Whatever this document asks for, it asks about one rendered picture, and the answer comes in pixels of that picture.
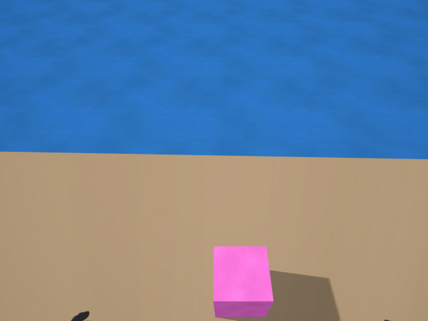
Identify carton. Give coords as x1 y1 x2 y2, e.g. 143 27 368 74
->
213 246 274 318

